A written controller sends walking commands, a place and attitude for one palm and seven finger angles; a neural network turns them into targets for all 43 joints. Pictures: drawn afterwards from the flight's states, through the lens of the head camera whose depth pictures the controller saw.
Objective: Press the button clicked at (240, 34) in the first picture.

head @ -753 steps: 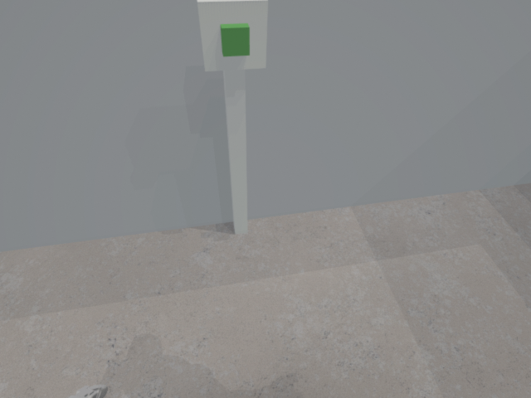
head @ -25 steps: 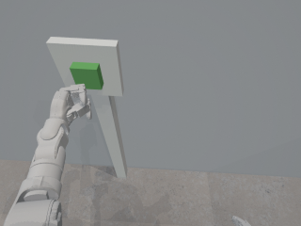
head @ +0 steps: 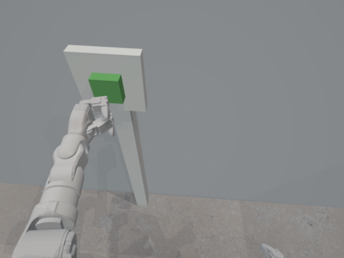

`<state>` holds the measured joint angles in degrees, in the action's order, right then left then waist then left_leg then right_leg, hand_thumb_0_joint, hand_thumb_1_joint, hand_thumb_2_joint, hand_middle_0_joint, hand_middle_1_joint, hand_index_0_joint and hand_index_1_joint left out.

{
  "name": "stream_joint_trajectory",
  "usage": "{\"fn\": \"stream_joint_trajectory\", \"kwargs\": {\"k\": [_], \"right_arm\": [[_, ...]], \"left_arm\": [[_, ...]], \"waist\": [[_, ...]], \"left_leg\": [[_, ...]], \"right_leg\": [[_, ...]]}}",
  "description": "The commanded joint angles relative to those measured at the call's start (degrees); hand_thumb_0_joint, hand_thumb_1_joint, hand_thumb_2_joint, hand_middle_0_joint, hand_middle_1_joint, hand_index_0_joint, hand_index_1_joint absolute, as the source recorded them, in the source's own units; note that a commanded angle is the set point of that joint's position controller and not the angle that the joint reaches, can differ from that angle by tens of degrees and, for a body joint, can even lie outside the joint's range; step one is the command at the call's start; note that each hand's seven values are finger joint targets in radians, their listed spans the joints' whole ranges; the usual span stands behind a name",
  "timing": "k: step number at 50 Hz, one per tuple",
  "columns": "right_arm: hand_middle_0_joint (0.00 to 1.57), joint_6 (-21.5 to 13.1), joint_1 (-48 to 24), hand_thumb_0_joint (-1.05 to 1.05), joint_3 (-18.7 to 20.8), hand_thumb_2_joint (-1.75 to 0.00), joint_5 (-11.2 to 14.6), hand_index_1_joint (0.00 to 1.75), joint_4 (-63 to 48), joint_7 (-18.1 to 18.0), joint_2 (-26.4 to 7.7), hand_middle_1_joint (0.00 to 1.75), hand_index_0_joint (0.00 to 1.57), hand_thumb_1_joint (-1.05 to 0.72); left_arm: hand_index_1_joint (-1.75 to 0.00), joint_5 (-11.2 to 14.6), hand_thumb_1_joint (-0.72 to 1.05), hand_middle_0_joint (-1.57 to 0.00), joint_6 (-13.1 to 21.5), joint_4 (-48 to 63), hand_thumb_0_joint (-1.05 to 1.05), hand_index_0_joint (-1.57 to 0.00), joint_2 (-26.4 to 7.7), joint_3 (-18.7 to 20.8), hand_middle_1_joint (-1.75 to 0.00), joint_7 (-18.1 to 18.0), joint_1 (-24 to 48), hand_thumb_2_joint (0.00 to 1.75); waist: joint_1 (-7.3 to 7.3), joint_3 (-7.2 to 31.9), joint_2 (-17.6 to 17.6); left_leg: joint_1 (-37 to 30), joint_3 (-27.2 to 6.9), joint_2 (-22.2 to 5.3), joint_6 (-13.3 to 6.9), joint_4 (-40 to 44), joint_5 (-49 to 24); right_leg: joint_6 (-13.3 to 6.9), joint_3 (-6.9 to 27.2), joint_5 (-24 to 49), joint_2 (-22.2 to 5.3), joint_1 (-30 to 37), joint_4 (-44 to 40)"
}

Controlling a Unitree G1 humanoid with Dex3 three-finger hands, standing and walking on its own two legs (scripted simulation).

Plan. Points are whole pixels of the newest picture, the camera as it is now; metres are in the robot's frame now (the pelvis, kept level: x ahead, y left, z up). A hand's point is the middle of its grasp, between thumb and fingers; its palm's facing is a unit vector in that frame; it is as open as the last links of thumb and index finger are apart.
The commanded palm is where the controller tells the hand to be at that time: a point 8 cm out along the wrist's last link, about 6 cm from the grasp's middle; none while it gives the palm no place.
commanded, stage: press the button with the knuckle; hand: left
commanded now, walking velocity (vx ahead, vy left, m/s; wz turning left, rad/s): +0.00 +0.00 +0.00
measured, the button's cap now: (108, 87) +0.48 +0.17 +0.15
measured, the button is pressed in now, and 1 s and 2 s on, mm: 0 13 0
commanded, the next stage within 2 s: hold the button down briefly in 0.94 s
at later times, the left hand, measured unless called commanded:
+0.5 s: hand (110, 113) +0.42 +0.16 +0.11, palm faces -0.04 -1.00 +0.00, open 3.0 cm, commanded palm +0.40 +0.22 +0.12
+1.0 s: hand (109, 110) +0.43 +0.17 +0.11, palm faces -0.03 -1.00 -0.02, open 2.8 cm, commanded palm +0.44 +0.21 +0.12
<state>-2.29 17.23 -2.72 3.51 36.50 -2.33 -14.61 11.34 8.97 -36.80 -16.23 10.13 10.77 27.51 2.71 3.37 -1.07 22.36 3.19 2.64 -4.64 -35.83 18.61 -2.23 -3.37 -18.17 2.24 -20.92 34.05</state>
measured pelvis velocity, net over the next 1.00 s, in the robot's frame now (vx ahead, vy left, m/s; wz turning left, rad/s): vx -0.02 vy -0.01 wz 0.03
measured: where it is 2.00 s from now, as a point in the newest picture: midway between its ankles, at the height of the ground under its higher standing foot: outside the picture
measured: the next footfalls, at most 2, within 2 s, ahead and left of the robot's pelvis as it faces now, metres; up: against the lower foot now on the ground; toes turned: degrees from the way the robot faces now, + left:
none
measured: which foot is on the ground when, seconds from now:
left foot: down 0.00-1.00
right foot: down 0.00-1.00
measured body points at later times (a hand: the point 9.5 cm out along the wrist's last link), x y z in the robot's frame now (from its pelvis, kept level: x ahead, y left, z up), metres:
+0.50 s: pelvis -0.01 -0.01 +0.00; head +0.02 +0.00 +0.45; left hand +0.42 +0.22 +0.12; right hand +0.07 -0.27 -0.11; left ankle +0.00 +0.06 -0.73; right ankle -0.01 -0.10 -0.73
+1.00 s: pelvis -0.02 -0.01 -0.01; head +0.03 +0.00 +0.44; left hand +0.43 +0.22 +0.11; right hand +0.03 -0.27 -0.12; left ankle +0.00 +0.06 -0.73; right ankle -0.01 -0.10 -0.73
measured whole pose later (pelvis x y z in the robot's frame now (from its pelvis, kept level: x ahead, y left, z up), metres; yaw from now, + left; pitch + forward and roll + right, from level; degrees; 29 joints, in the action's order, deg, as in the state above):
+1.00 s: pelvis -0.02 -0.01 -0.01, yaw +2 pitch +8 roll -2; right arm -3.8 21.0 -2.9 3.1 40.5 -2.4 -16.0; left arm 10.0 16.8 -64.5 -22.6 12.2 13.1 48.0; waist 5.4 2.9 -0.9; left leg 31.0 1.3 2.3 -4.1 -40.6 18.1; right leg -3.0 -5.6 -17.9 2.4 -28.5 37.8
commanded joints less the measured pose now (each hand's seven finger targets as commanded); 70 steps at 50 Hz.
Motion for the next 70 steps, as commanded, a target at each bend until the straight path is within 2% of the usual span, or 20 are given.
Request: {"fn": "stream_joint_trajectory", "kwargs": {"k": [1, 5, 7, 13, 18, 22, 26, 27, 31, 35, 38, 40, 43, 47, 49, 53, 57, 62, 66, 70], "right_arm": [[0.2, -2.3, -1.0, 0.0, 3.2, -0.9, 0.3, 0.3, -7.1, -0.8, -8.5, 0.3, 0.2, -0.9], [0.2, -2.2, -0.6, 0.0, 3.1, -0.9, 0.5, 0.3, -7.5, -0.8, -8.6, 0.3, 0.2, -0.9], [0.2, -2.2, -0.4, 0.0, 3.1, -0.9, 0.5, 0.3, -7.3, -0.9, -8.8, 0.3, 0.2, -0.9], [0.2, -2.5, 0.7, 0.0, 3.2, -0.9, 0.3, 0.3, -6.4, -1.0, -8.8, 0.3, 0.2, -0.9], [0.2, -2.2, 1.6, 0.0, 3.2, -0.9, 0.3, 0.3, -5.4, -1.0, -9.2, 0.3, 0.2, -0.9], [0.2, -2.2, 2.9, 0.0, 3.4, -0.9, 0.2, 0.3, -4.9, -0.8, -9.4, 0.3, 0.2, -0.9], [0.2, -2.0, 4.0, 0.0, 3.4, -0.9, 0.2, 0.3, -4.6, -1.0, -9.7, 0.3, 0.2, -0.9], [0.2, -2.0, 4.3, 0.0, 3.4, -0.9, 0.1, 0.3, -4.2, -0.9, -9.6, 0.3, 0.2, -0.9], [0.2, -2.0, 5.2, 0.0, 3.4, -0.9, 0.0, 0.3, -3.3, -0.9, -9.9, 0.3, 0.2, -0.9], [0.2, -2.4, 5.8, 0.0, 3.5, -0.9, 0.0, 0.3, -2.8, -0.7, -9.9, 0.3, 0.2, -0.9], [0.2, -2.5, 6.4, 0.0, 3.7, -0.9, -0.2, 0.3, -2.3, -0.7, -10.2, 0.3, 0.2, -0.9], [0.2, -2.7, 6.5, 0.0, 3.6, -0.9, -0.1, 0.3, -1.9, -0.6, -10.2, 0.3, 0.2, -0.9], [0.2, -2.7, 7.0, 0.0, 3.6, -0.9, -0.2, 0.3, -1.1, -0.8, -10.6, 0.3, 0.2, -0.9], [0.2, -3.4, 7.3, 0.0, 3.3, -0.9, -0.2, 0.3, -0.6, -0.8, -10.6, 0.3, 0.2, -0.9], [0.2, -3.6, 7.8, 0.0, 3.3, -0.9, -0.2, 0.3, -0.4, -0.9, -11.1, 0.3, 0.2, -0.9], [0.2, -4.3, 8.6, 0.0, 3.4, -0.9, -0.4, 0.3, 0.3, -0.8, -11.1, 0.3, 0.2, -0.9], [0.2, -4.6, 8.9, 0.0, 3.2, -0.9, -0.4, 0.3, 0.5, -0.8, -11.5, 0.3, 0.2, -0.9], [0.2, -5.2, 9.0, 0.0, 3.1, -0.9, -0.5, 0.3, 0.6, -0.7, -11.7, 0.3, 0.2, -0.9], [0.2, -5.6, 9.1, 0.0, 3.4, -0.9, -0.7, 0.3, 0.6, -0.5, -11.8, 0.3, 0.2, -0.9], [0.2, -5.9, 9.1, 0.0, 3.5, -0.9, -0.7, 0.3, 0.6, -0.4, -12.1, 0.3, 0.2, -0.9]], "left_arm": [[-1.5, 0.6, 0.9, -1.3, 3.1, 10.4, 0.0, -1.3, -11.5, 3.6, -1.5, -0.4, 24.3, 0.9], [-1.5, 1.1, 0.9, -1.3, 2.6, 7.6, 0.0, -1.3, -11.5, 3.8, -1.5, 0.6, 23.6, 0.9], [-1.5, 1.5, 0.9, -1.3, 3.0, 6.5, 0.0, -1.3, -11.6, 3.5, -1.5, 1.0, 27.1, 0.9], [-1.5, 0.9, 0.9, -1.3, 5.8, 6.9, 0.0, -1.3, -13.9, 4.6, -1.5, 0.8, 33.2, 0.9], [-1.5, 0.4, 0.9, -1.3, 6.4, 0.8, 0.0, -1.3, -15.8, 5.6, -1.5, 1.3, 34.9, 0.9], [-1.5, 0.6, 0.9, -1.3, 6.5, -2.2, 0.0, -1.3, -13.8, 3.9, -1.5, 1.8, 38.5, 0.9], [-1.5, 0.7, 0.9, -1.3, 7.1, -4.7, 0.0, -1.3, -16.8, 6.7, -1.5, 1.9, 39.9, 0.9], [-1.5, 0.6, 0.9, -1.3, 7.6, -5.2, 0.0, -1.3, -15.8, 5.4, -1.5, 1.9, 41.9, 0.9], [-1.5, -0.1, 0.9, -1.3, 8.8, -7.4, 0.0, -1.3, -18.2, 6.6, -1.5, 1.8, 45.5, 0.9], [-1.5, -0.2, 0.9, -1.3, 9.9, -8.5, 0.0, -1.3, -15.1, 3.9, -1.5, 2.2, 48.2, 0.9], [-1.5, 0.1, 0.9, -1.3, 10.6, -8.9, 0.0, -1.3, -15.7, 4.6, -1.5, 2.0, 50.2, 0.9], [-1.5, 0.2, 0.9, -1.3, 10.6, -10.3, 0.0, -1.3, -14.5, 3.4, -1.5, 2.1, 51.3, 0.9], [-1.5, -0.1, 0.9, -1.3, 11.2, -11.6, 0.0, -1.3, -17.4, 5.2, -1.5, 1.6, 53.6, 0.9], [-1.5, -0.5, 0.9, -1.3, 11.5, -13.2, 0.0, -1.3, -14.1, 1.6, -1.5, 1.3, 58.0, 0.9], [-1.5, -0.6, 0.9, -1.3, 11.5, -14.4, 0.0, -1.3, -16.4, 3.1, -1.5, 1.1, 58.5, 0.9], [-1.5, -0.6, 0.9, -1.3, 12.0, -14.4, 0.0, -1.3, -15.4, 2.4, -1.5, 1.0, 60.7, 0.9], [-1.5, -0.1, 0.9, -1.3, 11.7, -16.4, 0.0, -1.3, -15.7, 2.6, -1.5, 1.0, 60.7, 0.9], [-1.5, -0.5, 0.9, -1.3, 12.2, -16.3, 0.0, -1.3, -16.8, 3.0, -1.5, 0.5, 61.5, 0.9], [-1.5, -0.9, 0.9, -1.3, 12.7, -15.5, 0.0, -1.3, -14.6, 1.3, -1.5, 0.3, 62.0, 0.9], [-1.5, -0.3, 0.9, -1.3, 12.2, -16.6, 0.0, -1.3, -15.5, 2.8, -1.5, 0.4, 60.2, 0.9]], "waist": [[0.05, 14.5, -1.9], [0.09, 14.3, -0.4], [1.14, 13.6, 2.4], [1.59, 16.9, -1.6], [2.07, 15.0, -1.1], [2.88, 16.0, -0.6], [2.56, 16.9, 0.6], [3.61, 16.2, 1.7], [4.09, 15.7, -0.8], [4.97, 17.6, -2.9], [5.39, 19.3, -1.5], [5.96, 17.6, -1.6], [6.33, 16.6, -0.3], [8.22, 14.3, -1.6], [7.88, 15.3, -2.3], [8.21, 18.4, -3.6], [8.83, 16.7, -0.9], [8.66, 16.1, -2.4], [8.91, 17.2, -4.8], [8.41, 16.7, -2.1]], "left_leg": [[-12.2, -7.2, -3.8, 3.4, 5.2, -16.2], [-10.9, -7.0, -3.6, 3.2, 5.1, -15.0], [-9.4, -6.6, -3.4, 2.5, 4.6, -13.5], [-11.6, -6.6, -3.4, 2.6, 3.7, -15.2], [-8.4, -6.2, -3.1, 2.4, 3.5, -12.3], [-8.7, -6.6, -3.0, 2.3, 2.8, -12.8], [-6.5, -6.0, -2.8, 2.1, 2.6, -12.1], [-6.2, -6.0, -2.8, 1.9, 2.4, -12.1], [-5.4, -6.2, -2.8, 1.9, 1.9, -10.0], [-8.5, -7.1, -3.1, 2.3, 1.7, -10.1], [-9.2, -7.5, -3.2, 2.3, 1.4, -10.5], [-8.4, -7.4, -3.2, 2.2, 1.3, -9.7], [-6.4, -7.6, -3.2, 2.0, 1.4, -7.8], [-6.0, -8.4, -3.3, 2.0, 1.7, -3.4], [-5.3, -8.5, -3.3, 2.2, 1.8, -1.5], [-7.9, -9.4, -3.5, 2.5, 1.5, -2.6], [-5.3, -9.6, -3.5, 2.3, 1.6, -0.5], [-4.2, -9.8, -3.4, 2.4, 1.8, 2.2], [-7.4, -11.0, -3.9, 2.8, 1.9, 2.1], [-5.2, -10.5, -3.7, 2.6, 1.9, 3.7]], "right_leg": [[-0.1, 2.6, 13.7, -1.2, 0.1, -3.9], [-0.1, 2.7, 13.5, -1.2, 0.6, -4.1], [0.1, 3.2, 13.4, -1.1, 0.8, -4.4], [0.1, 3.7, 14.4, -1.2, 0.0, -3.6], [0.2, 3.9, 13.0, -1.2, -0.3, -3.7], [0.2, 3.6, 13.1, -1.0, -1.7, -3.2], [0.4, 4.1, 13.6, -1.1, -0.1, -3.1], [0.6, 4.1, 13.7, -1.0, -0.5, -3.2], [0.6, 4.5, 11.5, -1.1, -2.5, -3.2], [0.4, 3.8, 10.1, -0.8, -5.3, -2.6], [0.5, 3.7, 10.0, -0.6, -5.6, -2.4], [0.6, 3.7, 9.4, -0.5, -6.6, -2.6], [0.7, 4.1, 8.0, -0.6, -6.6, -2.8], [0.8, 3.9, 3.8, -0.6, -10.5, -2.9], [0.8, 4.2, 2.4, -0.6, -10.4, -2.7], [0.7, 3.7, 2.9, -0.6, -11.6, -2.0], [0.8, 3.6, 1.7, -0.5, -11.5, -2.2], [0.7, 3.8, 0.0, -0.6, -12.3, -1.9], [0.5, 3.2, 0.2, -0.6, -15.0, -1.2], [0.7, 3.5, -0.5, -0.6, -13.6, -1.4]]}}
